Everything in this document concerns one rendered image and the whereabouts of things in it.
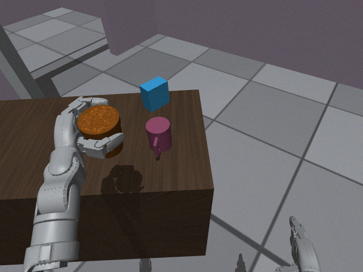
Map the right robot hand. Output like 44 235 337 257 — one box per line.
274 216 321 272

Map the left robot arm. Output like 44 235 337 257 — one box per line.
22 147 86 272

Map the left robot hand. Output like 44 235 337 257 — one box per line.
54 96 125 159

